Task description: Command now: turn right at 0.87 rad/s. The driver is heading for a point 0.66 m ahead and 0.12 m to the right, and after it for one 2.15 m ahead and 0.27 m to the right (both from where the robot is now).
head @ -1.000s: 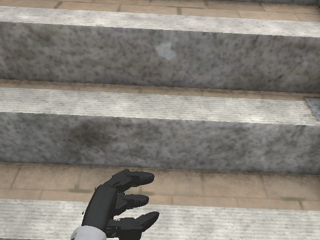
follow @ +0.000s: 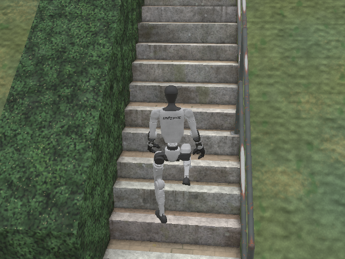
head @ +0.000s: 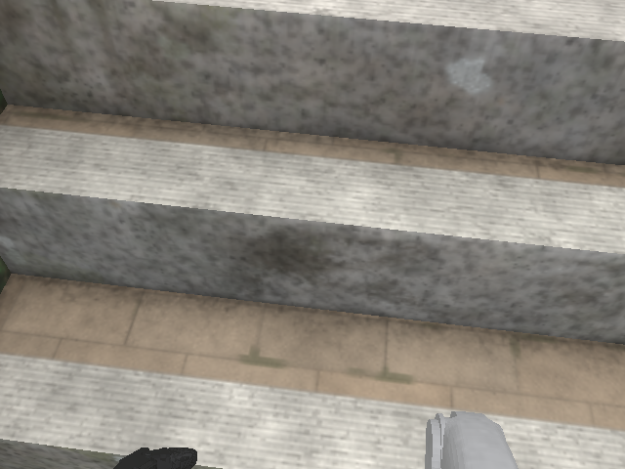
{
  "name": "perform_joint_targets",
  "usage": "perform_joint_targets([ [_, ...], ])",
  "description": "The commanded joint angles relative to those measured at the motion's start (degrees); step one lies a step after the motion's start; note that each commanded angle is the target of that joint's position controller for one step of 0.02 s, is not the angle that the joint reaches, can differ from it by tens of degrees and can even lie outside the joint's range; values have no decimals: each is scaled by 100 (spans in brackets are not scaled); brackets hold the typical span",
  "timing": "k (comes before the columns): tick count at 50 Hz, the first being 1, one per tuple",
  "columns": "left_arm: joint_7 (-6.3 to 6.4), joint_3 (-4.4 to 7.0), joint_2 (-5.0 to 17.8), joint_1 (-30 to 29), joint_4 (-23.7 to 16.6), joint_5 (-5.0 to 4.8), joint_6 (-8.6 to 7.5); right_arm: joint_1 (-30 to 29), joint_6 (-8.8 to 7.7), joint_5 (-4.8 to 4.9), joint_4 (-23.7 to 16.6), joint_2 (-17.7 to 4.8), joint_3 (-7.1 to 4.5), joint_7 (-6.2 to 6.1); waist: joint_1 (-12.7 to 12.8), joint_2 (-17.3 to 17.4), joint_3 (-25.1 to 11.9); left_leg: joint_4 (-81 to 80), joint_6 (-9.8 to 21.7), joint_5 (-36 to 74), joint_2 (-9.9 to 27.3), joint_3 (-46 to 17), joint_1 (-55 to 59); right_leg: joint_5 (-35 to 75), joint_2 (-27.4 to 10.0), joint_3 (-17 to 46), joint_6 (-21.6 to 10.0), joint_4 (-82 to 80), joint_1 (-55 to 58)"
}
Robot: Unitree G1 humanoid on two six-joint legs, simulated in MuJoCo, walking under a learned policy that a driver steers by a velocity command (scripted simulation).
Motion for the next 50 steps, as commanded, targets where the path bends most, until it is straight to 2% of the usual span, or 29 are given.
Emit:
perform_joint_targets([
  [1, 11, -59, 5, -560, -686, -21, -62, -68, -81, 11, -427, -985, -348, 49, -37, 513, -526, -773, 1267, 1195, 1955, -1367, 1850, -63, -450, 14, 75, -314, -1527],
  [8, -24, -104, 50, -503, -850, -120, -88, -691, 29, 39, -525, -1306, -500, 304, 239, 971, -626, -966, 1045, 1443, 2308, -864, 2047, -208, -934, 61, -200, -1584, -1015],
  [9, -109, -206, -26, -413, -826, -191, -47, -1283, 224, 174, -524, -1519, -562, 396, 437, 1158, -633, -1188, 836, 1705, 1757, -147, 1567, -997, -745, -648, -415, -3842, 264],
  [10, -107, -148, 110, -455, -931, -275, -50, -879, 404, 381, -312, -1724, -672, 457, 322, 1748, -927, -1048, 745, 3534, 1629, -42, 1125, -2270, -160, -898, -793, -4870, 1815],
  [11, -154, 64, 866, -146, -767, -220, -128, -455, 524, 439, -219, -1682, -647, 439, 290, 638, -1096, -70, 539, 5145, 1223, 212, 1546, -937, 279, -875, -1122, -6059, 2396],
  [12, -214, 237, 1336, 610, -493, -133, -186, -315, 566, 431, -268, -1662, -603, 423, 494, -13, -1762, 1262, 308, 6058, 1021, 17, 1437, -112, 757, -510, -1511, -7158, 3733],
  [13, -146, 556, 1906, 1927, -74, -44, -190, -900, 435, 362, -675, -1547, -515, 447, 1176, -1080, -2316, 2903, -6, 3806, 627, -457, -601, 238, 441, 1487, -2132, -7822, 5357],
  [14, -10, 681, 2287, 1663, -174, 100, -243, -1203, 184, 335, -978, -855, -306, 665, 662, -2029, -2565, 4582, -157, 175, -85, -1419, -1849, -347, 72, 3722, -2472, -8990, 5645],
  [15, 9, 577, 2040, 1524, -383, 237, -339, -1460, -47, 371, -1021, -607, -198, 922, 449, -1415, -2634, 6141, -212, -234, -424, -2365, -2169, -261, 28, 4161, -2250, -9315, 5338],
  [16, 1, 491, 1689, 1397, -414, 264, -384, -1638, -163, 336, -1190, -312, -51, 1059, 251, -1117, -2364, 6700, -77, -208, -644, -2669, -2394, -35, 212, 3557, -1918, -9232, 4869],
  [18, -15, 353, 902, 821, -250, 55, -389, -1269, -260, 41, -1283, 102, 129, 1029, -168, -771, -1215, 7172, -39, 399, -882, -2616, -2705, 549, 435, 2423, -1692, -7857, 3739],
  [20, -46, 230, 556, 177, -213, 144, -499, -726, -298, 151, -1102, 20, 33, 959, -462, -461, -1007, 8055, -10, 849, -1167, -2200, -2464, 815, 264, 2285, -1720, -7802, 3250],
  [25, -104, 130, 388, 259, -13, 315, -694, 117, -117, 375, -870, -267, -146, 690, -319, -384, -754, 8890, -358, 455, -1394, -2687, -2796, 134, -377, 2080, -1849, -7810, 3337],
  [29, -56, 86, 516, -673, -540, 475, -819, 496, 308, 272, -973, -629, -423, 367, -435, -360, -674, 8606, -634, 821, -1303, -2490, -2729, 801, -1044, 1789, -1873, -7977, 3229],
  [32, 26, 71, 632, -898, -721, 512, -819, 754, 503, 280, -1075, -563, -457, 289, -551, -504, -649, 8469, -590, 964, -1144, -2411, -2627, 435, -1200, 1502, -1838, -7956, 3124],
  [36, -217, 110, 559, -1900, -956, 288, -859, 1959, 664, 131, -619, -154, -327, 256, -1093, -659, -542, 5347, -300, 1035, -570, -2100, -1883, 1139, -1098, 331, -1414, -7158, 2796],
  [38, -323, 76, 263, -2018, -1143, 186, -883, 1943, 653, 39, -332, -31, -299, 255, -739, -779, -743, 3835, -80, 1107, -236, -2011, -1712, 2138, -1478, 390, -1471, -6440, 3039],
  [39, -331, 13, -32, -1966, -1330, 33, -848, 1775, 643, -27, -306, 34, -287, 242, -466, -948, -744, 2580, 63, 582, -73, -2361, -1818, 2328, -1668, 693, -1427, -6095, 3225],
  [40, -401, -37, -247, -2096, -1578, -83, -741, 1932, 536, -48, -169, 261, -242, 239, -595, -847, -530, 1209, 88, -565, -371, -2416, -2217, 2414, -1466, 278, -1242, -5052, 3856],
  [41, -336, 26, -101, -1952, -1453, -69, -700, 1687, 428, -120, 87, -47, -313, 347, -395, 126, -770, 438, 69, 2604, -447, -1166, -1307, 2894, -1388, -265, -1120, -4774, 3881],
  [42, -288, 56, -134, -2033, -1489, -159, -694, 2033, 368, -48, 401, 198, -312, 442, -523, -257, -742, -732, 182, 2566, -353, -1198, -908, 2905, -1510, -166, -1178, -4510, 3773],
  [43, -311, -96, -493, -1768, -1627, 144, -583, 1383, 322, 42, 290, -545, -465, 366, 20, 1299, -694, 223, 817, 3296, -240, -3225, -974, 514, -345, -1135, -550, -3309, 2682],
  [44, -295, -209, -529, -2356, -1786, 77, -464, 1029, 173, 132, -198, -1162, -710, 279, -450, 1784, -431, -1114, 1390, 1311, 465, -5775, -2226, -922, 71, -683, -338, -2955, 2534],
  [45, -280, -62, -273, -2732, -1786, -36, -359, 1322, 174, -134, -331, -935, -601, 206, -803, 1510, -836, -1116, 1319, 1161, 299, -5686, -1256, -1252, 261, -132, -307, -2976, 2286],
  [46, -301, -183, -456, -3335, -1757, 179, -315, 1721, 209, -186, -336, -593, -573, 117, -1213, 1196, -735, -1288, 639, 1517, -278, -5096, -1469, -1501, 586, -611, -411, -3999, 2789],
  [47, -299, -70, -112, -3631, -1726, 431, -454, 2396, 107, 117, -223, -141, -546, 124, -1550, 714, -399, -389, -73, 4939, -774, -4221, -710, -367, 906, -1098, -448, -4524, 2671],
  [48, -374, -53, -272, -4200, -1637, 384, -578, 3502, 117, 80, 444, 236, -534, 151, -1962, -57, -869, -538, -475, 6111, -836, -3202, 260, 749, 1138, -1399, -662, -4011, 2844],
  [49, -459, -153, -671, -3818, -1728, 407, -656, 3609, 71, 53, 696, 113, -544, 184, -1415, 554, -917, -526, -786, 7786, -926, -3466, 986, -159, 1409, -1646, -770, -3574, 2233],
  [50, -520, -156, -546, -3368, -1845, 513, -686, 2999, -11, 135, 334, -215, -683, 145, -952, 1364, -1017, -89, -457, 9006, -774, -4720, 1165, -1466, 1593, -1048, -748, -4101, 1998],
])
Next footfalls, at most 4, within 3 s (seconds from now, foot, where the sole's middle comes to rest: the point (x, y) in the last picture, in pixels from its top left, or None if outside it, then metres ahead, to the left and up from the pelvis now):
0.20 right None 0.12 -0.22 -0.54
0.84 left None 0.01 0.10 -0.73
1.32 left None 0.03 0.18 -0.78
1.98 right None -0.20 -0.04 -1.01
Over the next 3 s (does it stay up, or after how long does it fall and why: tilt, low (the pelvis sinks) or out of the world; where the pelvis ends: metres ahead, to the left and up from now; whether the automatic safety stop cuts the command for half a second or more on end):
stays up -0.38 -0.10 -0.40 its command is cut before an obstacle from the start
